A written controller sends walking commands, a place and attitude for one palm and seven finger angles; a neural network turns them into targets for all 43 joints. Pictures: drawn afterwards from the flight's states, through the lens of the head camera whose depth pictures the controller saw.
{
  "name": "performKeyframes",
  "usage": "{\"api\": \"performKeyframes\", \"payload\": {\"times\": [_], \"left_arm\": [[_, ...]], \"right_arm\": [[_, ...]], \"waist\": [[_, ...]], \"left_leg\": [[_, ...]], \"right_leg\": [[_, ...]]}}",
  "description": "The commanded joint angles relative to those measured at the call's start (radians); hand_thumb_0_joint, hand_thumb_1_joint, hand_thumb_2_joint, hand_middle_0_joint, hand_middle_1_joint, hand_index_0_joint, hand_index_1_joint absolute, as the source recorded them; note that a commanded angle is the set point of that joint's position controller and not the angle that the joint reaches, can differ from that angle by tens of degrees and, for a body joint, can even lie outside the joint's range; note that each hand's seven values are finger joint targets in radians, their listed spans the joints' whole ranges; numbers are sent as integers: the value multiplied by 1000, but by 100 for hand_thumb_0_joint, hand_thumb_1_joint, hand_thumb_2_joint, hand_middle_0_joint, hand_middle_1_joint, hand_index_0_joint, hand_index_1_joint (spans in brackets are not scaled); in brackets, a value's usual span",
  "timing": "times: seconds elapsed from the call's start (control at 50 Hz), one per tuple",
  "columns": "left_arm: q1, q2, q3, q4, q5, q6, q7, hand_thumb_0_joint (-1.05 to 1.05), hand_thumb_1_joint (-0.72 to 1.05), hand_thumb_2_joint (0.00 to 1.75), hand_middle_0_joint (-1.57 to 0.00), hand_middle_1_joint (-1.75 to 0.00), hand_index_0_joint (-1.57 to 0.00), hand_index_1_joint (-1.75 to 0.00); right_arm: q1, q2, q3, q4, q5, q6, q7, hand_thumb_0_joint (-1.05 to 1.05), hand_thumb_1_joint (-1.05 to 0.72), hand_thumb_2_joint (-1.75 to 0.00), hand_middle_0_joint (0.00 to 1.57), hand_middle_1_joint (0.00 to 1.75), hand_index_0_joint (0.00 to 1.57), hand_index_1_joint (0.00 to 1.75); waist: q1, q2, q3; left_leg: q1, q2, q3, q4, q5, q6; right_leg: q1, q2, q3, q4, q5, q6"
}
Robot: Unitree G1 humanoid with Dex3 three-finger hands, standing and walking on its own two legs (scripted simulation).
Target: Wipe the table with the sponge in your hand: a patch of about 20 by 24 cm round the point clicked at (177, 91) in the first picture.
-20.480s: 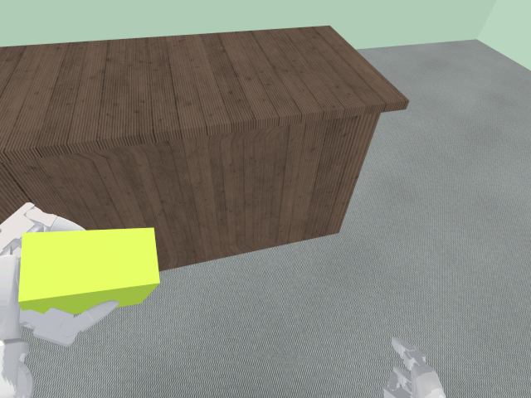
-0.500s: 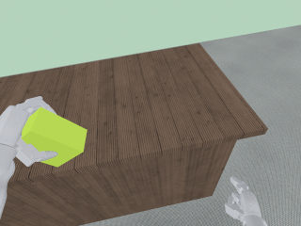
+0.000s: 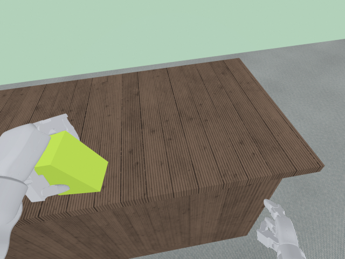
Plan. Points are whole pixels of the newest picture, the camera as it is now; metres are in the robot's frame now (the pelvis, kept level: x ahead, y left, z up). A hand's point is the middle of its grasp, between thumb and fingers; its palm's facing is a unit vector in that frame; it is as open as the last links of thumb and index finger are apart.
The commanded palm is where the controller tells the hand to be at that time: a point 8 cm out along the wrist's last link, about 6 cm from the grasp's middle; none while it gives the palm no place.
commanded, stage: turn the palm down, sponge in hand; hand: left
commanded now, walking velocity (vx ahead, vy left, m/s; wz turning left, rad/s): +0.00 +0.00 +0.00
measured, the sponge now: (69, 170) +0.23 +0.25 +0.13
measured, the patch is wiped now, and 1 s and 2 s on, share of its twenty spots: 0.00 0.00 0.00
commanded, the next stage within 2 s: move the sponge above the wiping area in 1.02 s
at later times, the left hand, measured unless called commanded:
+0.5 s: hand (18, 152) +0.21 +0.29 +0.21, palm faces +0.25 -0.06 -0.97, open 10.5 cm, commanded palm +0.16 +0.29 +0.26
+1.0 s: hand (17, 147) +0.21 +0.30 +0.22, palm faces +0.24 -0.02 -0.97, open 10.5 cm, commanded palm +0.16 +0.27 +0.26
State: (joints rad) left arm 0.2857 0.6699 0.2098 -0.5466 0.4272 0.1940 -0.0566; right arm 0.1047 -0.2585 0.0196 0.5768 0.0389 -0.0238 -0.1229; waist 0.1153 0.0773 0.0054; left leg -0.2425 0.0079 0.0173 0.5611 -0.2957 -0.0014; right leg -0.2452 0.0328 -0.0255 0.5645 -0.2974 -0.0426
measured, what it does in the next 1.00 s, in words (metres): stands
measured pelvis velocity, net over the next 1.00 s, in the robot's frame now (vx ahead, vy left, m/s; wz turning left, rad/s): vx -0.03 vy -0.01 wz -0.01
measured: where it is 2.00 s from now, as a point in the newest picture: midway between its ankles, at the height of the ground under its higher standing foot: outside the picture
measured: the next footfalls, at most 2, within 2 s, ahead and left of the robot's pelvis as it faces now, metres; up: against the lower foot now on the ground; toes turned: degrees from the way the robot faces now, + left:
none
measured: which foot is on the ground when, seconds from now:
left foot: down 0.00-1.00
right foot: down 0.00-1.00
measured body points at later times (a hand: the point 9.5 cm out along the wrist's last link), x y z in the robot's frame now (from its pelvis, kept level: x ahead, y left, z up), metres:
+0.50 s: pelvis -0.03 +0.01 +0.01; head -0.04 -0.03 +0.46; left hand +0.19 +0.29 +0.27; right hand +0.22 -0.17 -0.07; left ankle +0.00 +0.12 -0.73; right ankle +0.00 -0.09 -0.73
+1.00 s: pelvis -0.03 -0.01 +0.01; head -0.05 -0.06 +0.45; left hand +0.19 +0.29 +0.27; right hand +0.23 -0.19 -0.07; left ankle +0.00 +0.12 -0.73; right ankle +0.00 -0.09 -0.73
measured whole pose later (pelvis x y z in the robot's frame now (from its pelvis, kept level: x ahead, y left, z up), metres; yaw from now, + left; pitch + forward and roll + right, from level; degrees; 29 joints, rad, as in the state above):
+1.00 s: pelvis -0.03 -0.01 +0.01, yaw -1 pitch -5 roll +1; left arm -0.02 0.67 0.10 -0.30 0.75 0.40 -0.12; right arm -0.02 -0.26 0.06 0.67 0.05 0.05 -0.07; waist 0.15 0.13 0.03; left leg -0.15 0.01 0.02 0.43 -0.18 -0.01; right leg -0.17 0.04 -0.02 0.46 -0.20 -0.06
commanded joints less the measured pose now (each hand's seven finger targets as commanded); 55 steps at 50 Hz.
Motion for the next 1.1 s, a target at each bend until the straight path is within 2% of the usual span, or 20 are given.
{"api": "performKeyframes", "payload": {"times": [0.0,0.02,0.08,0.12,0.22,0.3,0.34,0.4,0.44,0.5,0.6,0.66,0.7,0.74,0.8,0.82,0.92,1.0,1.02,1.08], "left_arm": [[-233,307,290,-47,70,85,98,0,10,130,-120,-160,-120,-160],[-260,246,212,-29,65,119,92,0,10,130,-120,-160,-120,-160],[-297,280,175,15,100,211,52,0,10,130,-120,-160,-120,-160],[-337,238,88,18,131,251,0,0,10,130,-120,-160,-120,-160],[-409,191,-43,-119,224,214,-113,0,10,130,-120,-160,-120,-160],[-448,370,136,-231,307,118,-79,0,10,130,-120,-160,-120,-160],[-447,374,171,-161,325,91,-33,0,10,130,-120,-160,-120,-160],[-486,354,194,-44,310,121,21,0,10,130,-120,-160,-120,-160],[-487,286,129,56,296,163,34,0,10,130,-120,-160,-120,-160],[-474,218,51,108,299,225,-12,0,10,130,-120,-160,-120,-160],[-430,110,-99,7,332,228,-84,0,10,130,-120,-160,-120,-160],[-447,212,-39,-84,375,184,-88,0,10,130,-120,-160,-120,-160],[-529,355,78,-176,426,161,-67,0,10,130,-120,-160,-120,-160],[-551,387,108,-100,471,140,-44,0,10,130,-120,-160,-120,-160],[-580,386,151,-32,430,127,-6,0,10,130,-120,-160,-120,-160],[-569,309,97,22,398,129,2,0,10,130,-120,-160,-120,-160],[-476,181,-3,155,317,208,-43,0,10,130,-120,-160,-120,-160],[-384,119,-79,92,322,223,-106,0,10,130,-120,-160,-120,-160],[-383,112,-105,67,324,215,-116,0,10,130,-120,-160,-120,-160],[-415,250,-9,-45,376,172,-112,0,10,130,-120,-160,-120,-160]], "right_arm": [[-189,-100,-13,-136,11,-24,19,0,-90,-90,20,30,20,30],[-178,-103,-11,-145,11,-9,24,0,-90,-90,20,30,20,30],[-210,-116,-4,-147,20,17,20,0,-90,-90,20,30,20,30],[-265,-118,14,-161,29,17,22,0,-90,-90,20,30,20,30],[-309,-93,29,-187,32,2,24,0,-90,-90,20,30,20,30],[-337,-90,31,-174,6,-10,27,0,-90,-90,20,30,20,30],[-290,-80,28,-140,-7,-5,30,0,-90,-90,20,30,20,30],[-328,-80,22,-107,5,3,38,0,-90,-90,20,30,20,30],[-301,-93,13,-85,7,18,45,0,-90,-90,20,30,20,30],[-367,-98,25,-101,26,26,48,0,-90,-90,20,30,20,30],[-392,-80,36,-153,39,4,46,0,-90,-90,20,30,20,30],[-369,-96,25,-144,12,-5,40,0,-90,-90,20,30,20,30],[-399,-95,29,-150,-2,-13,38,0,-90,-90,20,30,20,30],[-354,-85,29,-119,-19,-9,42,0,-90,-90,20,30,20,30],[-356,-80,18,-102,-8,-3,50,0,-90,-90,20,30,20,30],[-336,-78,13,-94,-6,2,52,0,-90,-90,20,30,20,30],[-367,-102,11,-93,14,17,56,0,-90,-90,20,30,20,30],[-387,-87,20,-136,34,4,51,0,-90,-90,20,30,20,30],[-369,-98,17,-140,27,2,50,0,-90,-90,20,30,20,30],[-353,-101,12,-148,8,-2,42,0,-90,-90,20,30,20,30]], "waist": [[30,56,-151],[15,47,-144],[17,-1,-141],[9,19,-119],[-3,28,-160],[41,90,-251],[48,74,-244],[58,57,-166],[46,32,-138],[33,13,-84],[11,-16,-125],[21,5,-203],[45,54,-269],[54,53,-263],[58,27,-190],[46,10,-178],[29,-22,-91],[11,-60,-90],[7,-63,-111],[22,-46,-199]], "left_leg": [[64,12,-39,-109,341,5],[56,21,-29,-118,335,7],[55,21,-43,-154,300,9],[53,15,-43,-172,259,14],[90,3,-71,-205,169,39],[98,5,-115,-236,137,47],[107,8,-120,-236,165,34],[97,6,-117,-236,171,14],[84,11,-92,-231,181,4],[58,-5,-80,-244,128,6],[65,-14,-71,-237,31,28],[82,-23,-78,-220,78,42],[89,-27,-91,-211,120,48],[108,-36,-89,-193,204,39],[128,-30,-99,-183,215,28],[129,-22,-83,-179,220,28],[71,-13,-61,-186,154,18],[69,-26,-46,-168,122,28],[67,-26,-42,-160,117,34],[91,-36,-58,-153,162,41]], "right_leg": [[78,-35,72,-117,234,-1],[88,-44,49,-128,239,5],[98,-46,56,-140,202,10],[93,-39,45,-154,164,5],[96,-21,44,-155,95,5],[190,6,110,-125,105,-14],[175,-9,102,-136,102,-18],[139,-5,143,-182,80,-39],[114,-30,120,-196,79,-29],[91,-21,129,-209,56,-28],[99,-25,139,-207,-12,-15],[150,-32,140,-188,10,-14],[209,-13,189,-161,32,-30],[190,-26,182,-171,53,-41],[145,-21,248,-221,43,-64],[146,-33,209,-227,63,-54],[98,-55,184,-242,37,-28],[71,-50,211,-247,-25,-15],[86,-60,188,-241,-24,-10],[129,-62,198,-205,11,-12]]}}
